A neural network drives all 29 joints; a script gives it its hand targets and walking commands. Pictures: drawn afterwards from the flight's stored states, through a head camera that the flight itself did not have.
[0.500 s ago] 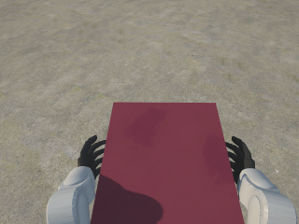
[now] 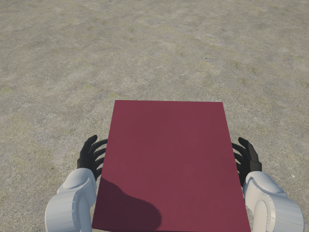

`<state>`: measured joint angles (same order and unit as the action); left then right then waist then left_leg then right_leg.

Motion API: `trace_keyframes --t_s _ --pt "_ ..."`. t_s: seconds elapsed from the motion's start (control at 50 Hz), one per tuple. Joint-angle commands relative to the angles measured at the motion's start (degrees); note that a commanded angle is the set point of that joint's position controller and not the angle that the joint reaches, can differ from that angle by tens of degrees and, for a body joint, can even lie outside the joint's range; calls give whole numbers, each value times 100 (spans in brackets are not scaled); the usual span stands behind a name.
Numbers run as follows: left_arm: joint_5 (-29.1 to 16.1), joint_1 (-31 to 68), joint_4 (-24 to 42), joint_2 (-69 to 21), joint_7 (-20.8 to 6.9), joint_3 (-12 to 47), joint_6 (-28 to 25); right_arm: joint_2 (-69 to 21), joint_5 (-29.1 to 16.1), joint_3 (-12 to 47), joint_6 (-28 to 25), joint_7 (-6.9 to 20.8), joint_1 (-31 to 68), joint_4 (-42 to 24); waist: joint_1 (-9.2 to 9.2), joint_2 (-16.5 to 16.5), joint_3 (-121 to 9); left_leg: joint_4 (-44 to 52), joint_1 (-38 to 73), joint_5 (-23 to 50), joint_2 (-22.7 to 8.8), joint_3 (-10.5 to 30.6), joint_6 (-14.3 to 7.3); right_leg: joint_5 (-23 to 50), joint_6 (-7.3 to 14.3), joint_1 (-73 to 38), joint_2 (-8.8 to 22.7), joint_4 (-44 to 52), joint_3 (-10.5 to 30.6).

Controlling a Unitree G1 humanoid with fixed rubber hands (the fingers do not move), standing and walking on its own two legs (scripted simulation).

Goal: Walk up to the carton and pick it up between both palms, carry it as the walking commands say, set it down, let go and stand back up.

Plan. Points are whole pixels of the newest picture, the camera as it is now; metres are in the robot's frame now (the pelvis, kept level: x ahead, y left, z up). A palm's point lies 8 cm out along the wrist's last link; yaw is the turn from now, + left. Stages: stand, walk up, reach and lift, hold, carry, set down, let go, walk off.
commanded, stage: carry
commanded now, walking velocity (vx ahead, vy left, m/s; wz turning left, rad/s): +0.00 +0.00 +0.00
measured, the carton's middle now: (165, 174) +0.27 +0.01 +0.00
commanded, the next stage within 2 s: hold in 1.34 s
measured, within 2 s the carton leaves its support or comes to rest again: neither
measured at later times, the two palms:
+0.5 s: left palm (95, 176) +0.22 +0.16 +0.09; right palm (258, 181) +0.22 -0.18 +0.09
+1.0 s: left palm (109, 167) +0.24 +0.14 +0.08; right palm (264, 171) +0.25 -0.21 +0.08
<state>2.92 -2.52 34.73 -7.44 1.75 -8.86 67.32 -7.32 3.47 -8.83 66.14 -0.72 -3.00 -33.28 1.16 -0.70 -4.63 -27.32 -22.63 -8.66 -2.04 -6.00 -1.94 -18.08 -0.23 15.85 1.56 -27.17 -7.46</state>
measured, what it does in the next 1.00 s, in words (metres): stands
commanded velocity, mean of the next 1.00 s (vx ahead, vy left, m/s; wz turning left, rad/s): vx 0.00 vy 0.00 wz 0.00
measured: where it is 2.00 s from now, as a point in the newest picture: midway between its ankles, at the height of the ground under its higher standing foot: outside the picture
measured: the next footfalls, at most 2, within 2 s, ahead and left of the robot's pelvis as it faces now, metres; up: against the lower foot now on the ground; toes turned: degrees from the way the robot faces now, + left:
none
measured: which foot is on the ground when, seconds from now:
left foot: down 0.00-1.00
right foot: down 0.00-1.00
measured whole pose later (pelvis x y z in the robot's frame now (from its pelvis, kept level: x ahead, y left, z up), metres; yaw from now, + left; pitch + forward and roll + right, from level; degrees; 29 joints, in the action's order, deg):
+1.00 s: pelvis +0.01 -0.04 +0.00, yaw +1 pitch +2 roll +0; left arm 2.8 -0.3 27.9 -7.3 2.3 -9.5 64.6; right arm -5.2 2.9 -8.9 65.7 -1.9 0.5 -27.4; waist -0.2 0.5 -3.4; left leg -30.3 -21.4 -10.4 -4.2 -3.7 1.5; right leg -18.0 3.7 14.3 -0.5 -30.3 -9.6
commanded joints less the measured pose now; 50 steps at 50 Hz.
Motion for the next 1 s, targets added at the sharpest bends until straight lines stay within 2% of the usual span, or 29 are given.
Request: trace_keyframes --t_s 0.0,0.02,0.04,0.08,0.12,0.2,0.4,0.58,0.8,0.98 --pt "-1548 2151 190 -3868 -447 4515 -8 -3432 -1546 4463 64 380 2133 -598 -160 54 -1289 717 511 86 -923 938 50 283 198 -895 702 638 583" --pt "-1517 2167 121 -3885 -451 4503 -37 -3439 -1619 4529 54 399 2315 -685 -173 -275 -1083 640 530 -278 -759 781 132 -10 264 -547 894 797 794" --pt "-1509 2252 118 -3895 -453 4467 -57 -3476 -1685 4561 53 423 2503 -711 -183 -303 -907 619 617 -392 -717 746 144 -320 259 -233 942 864 816" --pt "-1460 2364 164 -3825 -436 4375 -77 -3522 -1755 4549 56 454 2643 -632 -197 -48 -738 735 639 -540 -748 814 137 -625 193 40 831 791 656" --pt "-1437 2424 176 -3783 -415 4319 -93 -3569 -1817 4544 55 464 2708 -594 -178 36 -756 872 522 -713 -808 888 139 -508 187 -92 695 647 511" --pt "-1429 2496 62 -3759 -398 4281 -101 -3566 -1815 4476 44 465 2748 -430 -163 178 -813 878 569 -802 -781 875 138 -460 258 -76 681 604 535" --pt "-1585 2806 -153 -3853 -457 4348 -187 -3560 -1656 4262 -89 423 2815 -161 -154 169 -847 657 890 -481 -739 803 94 -352 327 57 672 721 610" --pt "-1606 2787 -175 -3901 -465 4305 -278 -3585 -1666 4292 -174 403 2879 -164 -141 149 -1014 359 979 205 -764 766 97 251 346 -137 703 622 565" --pt "-1595 2670 -92 -3888 -445 4285 -312 -3631 -1680 4360 -179 379 2837 -221 -140 27 -1204 -65 856 607 -706 665 129 1681 388 -433 801 321 556" --pt "-1606 2658 -46 -3834 -423 4287 -283 -3609 -1666 4329 -144 340 2791 -218 -139 -2 -1208 -153 800 613 -688 618 159 1963 379 -491 835 275 568"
